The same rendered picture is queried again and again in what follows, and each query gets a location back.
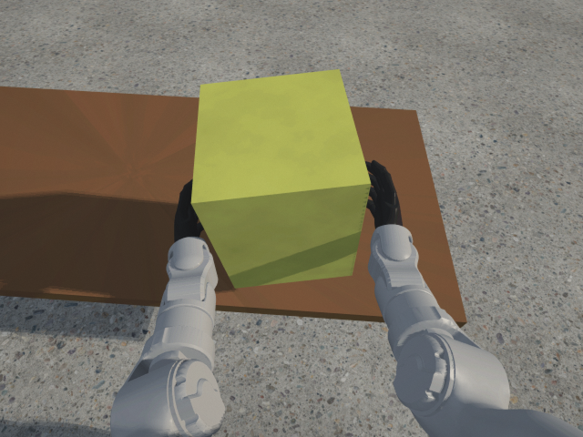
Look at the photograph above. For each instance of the robot right forearm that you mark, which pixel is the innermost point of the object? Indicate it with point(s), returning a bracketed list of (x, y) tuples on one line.
[(407, 304)]

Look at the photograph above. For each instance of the carton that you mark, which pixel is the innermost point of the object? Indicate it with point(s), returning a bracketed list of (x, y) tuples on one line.
[(280, 184)]

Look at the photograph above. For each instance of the left robot hand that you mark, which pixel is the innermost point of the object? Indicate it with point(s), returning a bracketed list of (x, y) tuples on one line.
[(185, 224)]

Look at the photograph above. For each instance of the right robot upper arm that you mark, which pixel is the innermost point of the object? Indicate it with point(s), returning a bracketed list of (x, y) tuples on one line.
[(454, 389)]

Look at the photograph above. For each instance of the robot left forearm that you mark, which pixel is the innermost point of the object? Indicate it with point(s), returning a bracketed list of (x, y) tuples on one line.
[(186, 315)]

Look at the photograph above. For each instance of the left robot upper arm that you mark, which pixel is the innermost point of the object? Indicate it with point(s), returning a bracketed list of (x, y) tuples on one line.
[(181, 399)]

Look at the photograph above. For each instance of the right robot hand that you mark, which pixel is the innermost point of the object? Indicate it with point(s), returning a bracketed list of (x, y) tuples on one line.
[(384, 205)]

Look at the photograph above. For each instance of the table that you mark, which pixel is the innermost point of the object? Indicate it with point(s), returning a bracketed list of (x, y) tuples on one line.
[(89, 190)]

